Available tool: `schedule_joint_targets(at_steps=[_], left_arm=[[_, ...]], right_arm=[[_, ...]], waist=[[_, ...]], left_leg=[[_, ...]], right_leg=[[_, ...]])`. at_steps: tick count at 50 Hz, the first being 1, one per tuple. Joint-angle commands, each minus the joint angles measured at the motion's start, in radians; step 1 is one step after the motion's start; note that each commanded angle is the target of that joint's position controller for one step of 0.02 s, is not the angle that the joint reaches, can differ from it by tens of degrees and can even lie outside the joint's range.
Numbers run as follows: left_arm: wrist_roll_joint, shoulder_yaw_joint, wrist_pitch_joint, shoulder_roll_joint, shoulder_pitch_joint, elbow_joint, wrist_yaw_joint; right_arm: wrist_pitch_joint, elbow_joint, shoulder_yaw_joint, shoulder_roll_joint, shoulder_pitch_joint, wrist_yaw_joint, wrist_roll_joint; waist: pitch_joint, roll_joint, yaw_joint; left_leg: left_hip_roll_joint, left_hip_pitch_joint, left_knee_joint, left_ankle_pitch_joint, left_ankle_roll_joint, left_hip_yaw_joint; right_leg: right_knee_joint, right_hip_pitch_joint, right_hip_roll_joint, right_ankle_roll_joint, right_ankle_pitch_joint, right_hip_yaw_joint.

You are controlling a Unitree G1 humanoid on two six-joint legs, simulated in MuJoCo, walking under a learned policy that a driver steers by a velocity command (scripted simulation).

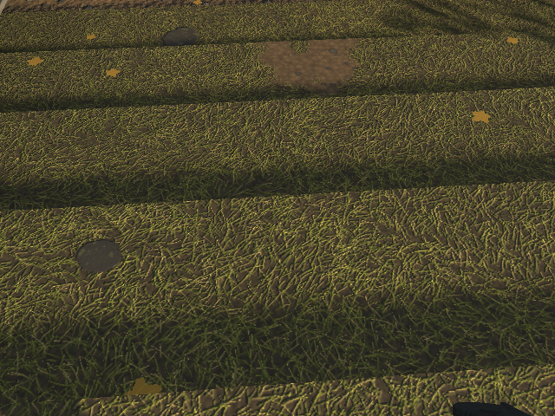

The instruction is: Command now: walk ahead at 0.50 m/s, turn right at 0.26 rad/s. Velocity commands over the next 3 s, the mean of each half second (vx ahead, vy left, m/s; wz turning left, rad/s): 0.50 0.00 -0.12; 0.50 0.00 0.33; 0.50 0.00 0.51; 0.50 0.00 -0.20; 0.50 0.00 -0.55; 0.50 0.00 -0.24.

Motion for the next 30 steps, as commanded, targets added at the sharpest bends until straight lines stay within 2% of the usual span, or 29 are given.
schedule_joint_targets(at_steps=[1, 2, 3, 4, 5, 6, 7, 8, 9, 11, 12, 14, 17, 18, 19, 20, 21, 22, 23, 24, 25, 26, 27, 28, 30], left_arm=[[0.0, 0.019, -0.038, 0.148, 0.0, -0.125, 0.008], [-0.01, 0.025, -0.034, 0.154, -0.079, -0.146, 0.023], [0.018, 0.02, -0.025, 0.151, -0.091, -0.137, 0.028], [0.041, 0.028, -0.019, 0.139, -0.107, -0.133, 0.024], [0.056, 0.023, -0.024, 0.092, -0.115, -0.138, 0.02], [0.067, 0.016, -0.035, 0.072, -0.19, -0.163, 0.014], [0.074, 0.007, -0.042, 0.039, -0.228, -0.185, 0.004], [0.071, -0.004, -0.045, 0.013, -0.256, -0.189, -0.004], [0.063, -0.012, -0.044, -0.004, -0.289, -0.197, -0.011], [0.052, -0.013, -0.034, 0.0, -0.355, -0.211, -0.02], [0.05, -0.012, -0.032, 0.003, -0.396, -0.225, -0.025], [0.044, -0.011, -0.035, 0.014, -0.482, -0.257, -0.039], [0.04, -0.006, -0.051, 0.036, -0.529, -0.292, -0.06], [0.04, 0.004, -0.059, 0.061, -0.499, -0.295, -0.065], [0.047, 0.02, -0.061, 0.086, -0.407, -0.272, -0.062], [0.056, 0.043, -0.062, 0.136, -0.233, -0.232, -0.056], [0.069, 0.068, -0.061, 0.232, -0.04, -0.203, -0.045], [0.045, 0.067, -0.054, 0.23, 0.009, -0.18, -0.053], [0.037, 0.049, -0.044, 0.168, -0.031, -0.181, -0.051], [0.039, 0.038, -0.038, 0.146, -0.112, -0.191, -0.048], [0.05, 0.031, -0.038, 0.126, -0.174, -0.199, -0.052], [0.06, 0.024, -0.043, 0.101, -0.219, -0.203, -0.06], [0.064, 0.021, -0.052, 0.086, -0.256, -0.204, -0.065], [0.064, 0.023, -0.062, 0.083, -0.268, -0.198, -0.069], [0.068, 0.034, -0.073, 0.112, -0.262, -0.173, -0.059]], right_arm=[[0.042, 0.028, -0.056, -0.177, 0.242, -0.015, 0.002], [0.031, 0.022, -0.049, -0.171, 0.165, -0.031, -0.017], [0.015, 0.039, -0.031, -0.125, 0.141, -0.036, -0.021], [0.009, 0.052, -0.019, -0.105, 0.114, -0.038, -0.012], [0.013, 0.064, -0.021, -0.118, 0.117, -0.042, -0.016], [0.012, 0.07, -0.02, -0.127, 0.141, -0.052, -0.011], [0.019, 0.089, -0.021, -0.135, 0.182, -0.062, -0.008], [0.027, 0.1, -0.024, -0.145, 0.21, -0.07, -0.001], [0.033, 0.114, -0.028, -0.158, 0.246, -0.076, 0.013], [0.047, 0.137, -0.035, -0.181, 0.304, -0.08, 0.027], [0.053, 0.149, -0.034, -0.179, 0.332, -0.08, 0.035], [0.066, 0.169, -0.031, -0.175, 0.384, -0.076, 0.032], [0.085, 0.182, -0.035, -0.197, 0.411, -0.073, 0.024], [0.091, 0.178, -0.037, -0.216, 0.393, -0.078, 0.025], [0.094, 0.174, -0.037, -0.226, 0.371, -0.08, 0.023], [0.092, 0.154, -0.029, -0.217, 0.331, -0.08, 0.012], [0.073, 0.126, -0.006, -0.146, 0.362, -0.08, -0.004], [0.049, 0.131, 0.009, -0.124, 0.434, -0.064, -0.006], [0.044, 0.122, -0.018, -0.206, 0.362, -0.057, 0.02], [0.045, 0.096, -0.025, -0.221, 0.269, -0.061, 0.03], [0.052, 0.09, -0.026, -0.206, 0.232, -0.068, 0.022], [0.065, 0.098, -0.03, -0.193, 0.241, -0.073, 0.015], [0.08, 0.11, -0.029, -0.172, 0.272, -0.077, 0.014], [0.09, 0.118, -0.027, -0.151, 0.287, -0.08, 0.016], [0.1, 0.107, -0.031, -0.148, 0.252, -0.088, 0.016]], waist=[[-0.212, -0.018, -0.083], [-0.114, 0.104, -0.052], [-0.042, 0.036, -0.028], [0.06, 0.022, 0.012], [0.057, 0.034, 0.016], [0.059, 0.06, -0.014], [0.024, 0.093, -0.03], [0.004, 0.112, -0.049], [-0.014, 0.107, -0.068], [-0.015, 0.079, -0.102], [-0.002, 0.08, -0.12], [0.04, 0.061, -0.152], [0.058, 0.075, -0.154], [0.048, 0.071, -0.124], [-0.002, 0.075, -0.07], [-0.118, 0.065, 0.011], [-0.291, -0.076, 0.058], [-0.399, -0.243, 0.044], [-0.262, -0.166, 0.047], [-0.109, -0.117, 0.026], [-0.033, -0.051, -0.007], [0.004, -0.039, -0.046], [0.014, -0.05, -0.084], [0.014, -0.065, -0.097], [0.023, -0.072, -0.099]], left_leg=[[0.449, 0.663, -0.13, -0.142, 0.266, -0.582], [0.514, 0.474, -0.152, -0.112, 0.314, -0.694], [0.483, 0.32, -0.139, 0.033, 0.283, -0.662], [0.363, 0.124, -0.147, 0.224, 0.219, -0.441], [0.277, 0.034, -0.173, 0.247, 0.181, -0.316], [0.244, 0.009, -0.182, 0.386, 0.175, -0.258], [0.226, 0.015, -0.18, 0.489, 0.166, -0.206], [0.212, 0.043, -0.178, 0.541, 0.155, -0.168], [0.214, 0.085, -0.177, 0.557, 0.144, -0.156], [0.235, 0.178, -0.174, 0.498, 0.123, -0.155], [0.243, 0.223, -0.171, 0.446, 0.119, -0.165], [0.269, 0.301, -0.158, 0.369, 0.122, -0.188], [0.3, 0.381, -0.115, 0.389, 0.128, -0.204], [0.298, 0.374, -0.082, 0.479, 0.116, -0.194], [0.265, 0.347, 0.005, 0.625, 0.096, -0.158], [0.217, 0.224, 0.188, 0.638, 0.058, -0.112], [0.093, -0.083, 0.567, 0.282, 0.004, -0.034], [0.018, -0.289, 0.781, -0.404, -0.014, -0.091], [0.071, -0.405, 0.847, -0.381, -0.017, -0.112], [0.111, -0.437, 0.826, -0.279, -0.024, -0.071], [0.142, -0.401, 0.765, -0.211, -0.033, -0.055], [0.167, -0.338, 0.711, -0.164, -0.043, -0.06], [0.185, -0.252, 0.662, -0.135, -0.049, -0.07], [0.187, -0.209, 0.628, -0.123, -0.057, -0.068], [0.186, -0.208, 0.543, -0.037, -0.062, -0.088]], right_leg=[[0.057, -0.67, -0.126, 0.002, 0.337, -0.026], [0.006, -0.642, -0.134, -0.001, 0.437, 0.027], [-0.044, -0.584, -0.178, 0.001, 0.461, 0.037], [-0.265, -0.483, -0.209, 0.027, 0.52, 0.031], [-0.423, -0.368, -0.227, 0.043, 0.552, -0.026], [-0.543, -0.338, -0.219, 0.06, 0.627, -0.067], [-0.648, -0.28, -0.216, 0.067, 0.708, -0.088], [-0.752, -0.242, -0.206, 0.067, 0.76, -0.108], [-0.846, -0.218, -0.189, 0.064, 0.798, -0.119], [-0.956, -0.218, -0.166, 0.055, 0.837, -0.134], [-0.994, -0.236, -0.159, 0.048, 0.842, -0.14], [-1.059, -0.28, -0.148, 0.027, 0.814, -0.152], [-1.117, -0.252, -0.122, -0.013, 0.689, -0.175], [-1.164, -0.169, -0.105, -0.031, 0.678, -0.183], [-1.204, -0.002, -0.084, -0.056, 0.717, -0.199], [-1.145, 0.277, -0.145, -0.111, 0.828, -0.128], [-1.129, 0.674, -0.361, -0.235, 0.862, 0.166], [-1.239, 0.798, -0.512, -0.338, 0.747, 0.496], [-1.292, 0.714, -0.476, -0.297, 0.579, 0.451], [-1.332, 0.556, -0.436, -0.257, 0.598, 0.322], [-1.37, 0.41, -0.392, -0.235, 0.655, 0.242], [-1.406, 0.302, -0.359, -0.217, 0.722, 0.172], [-1.442, 0.205, -0.336, -0.203, 0.756, 0.11], [-1.468, 0.157, -0.329, -0.201, 0.767, 0.072], [-1.507, 0.132, -0.324, -0.198, 0.785, 0.0]])
Next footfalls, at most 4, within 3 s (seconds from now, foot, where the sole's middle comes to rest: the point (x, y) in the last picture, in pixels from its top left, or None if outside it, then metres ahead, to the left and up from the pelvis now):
0.40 right None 0.36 -0.13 -0.77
0.98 left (239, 398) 0.52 0.16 -0.77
1.40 right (285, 296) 0.91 0.07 -0.93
1.82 left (195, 261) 1.01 0.37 -0.93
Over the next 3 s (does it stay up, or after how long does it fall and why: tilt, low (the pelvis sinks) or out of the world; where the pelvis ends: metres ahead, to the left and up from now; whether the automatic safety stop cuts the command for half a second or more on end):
stays up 1.53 0.28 -0.32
